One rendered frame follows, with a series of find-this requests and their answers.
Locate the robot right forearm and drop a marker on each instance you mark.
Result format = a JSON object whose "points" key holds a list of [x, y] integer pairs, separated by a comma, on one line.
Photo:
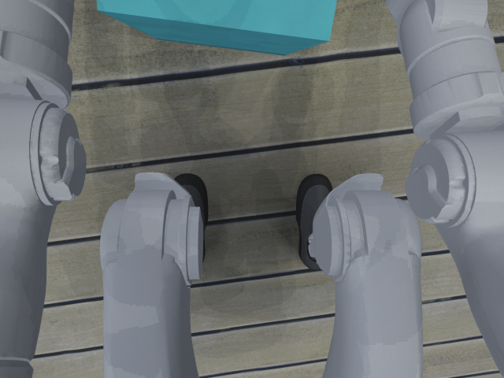
{"points": [[452, 65]]}

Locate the right robot shin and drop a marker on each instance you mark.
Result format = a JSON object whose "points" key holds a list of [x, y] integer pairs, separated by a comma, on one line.
{"points": [[364, 182]]}

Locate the left robot upper arm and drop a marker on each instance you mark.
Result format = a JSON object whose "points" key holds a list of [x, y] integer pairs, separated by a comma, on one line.
{"points": [[42, 163]]}

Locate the robot shin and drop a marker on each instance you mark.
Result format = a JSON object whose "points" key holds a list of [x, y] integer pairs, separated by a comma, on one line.
{"points": [[110, 233], [364, 182]]}

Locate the right robot upper arm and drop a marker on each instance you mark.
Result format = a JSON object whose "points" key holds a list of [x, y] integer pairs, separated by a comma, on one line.
{"points": [[456, 182]]}

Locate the robot left forearm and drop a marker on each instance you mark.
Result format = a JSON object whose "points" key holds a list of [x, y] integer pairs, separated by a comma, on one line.
{"points": [[34, 47]]}

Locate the carton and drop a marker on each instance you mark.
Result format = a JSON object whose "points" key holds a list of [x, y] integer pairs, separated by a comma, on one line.
{"points": [[266, 26]]}

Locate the left robot shin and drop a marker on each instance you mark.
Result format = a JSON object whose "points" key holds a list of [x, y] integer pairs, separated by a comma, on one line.
{"points": [[110, 233]]}

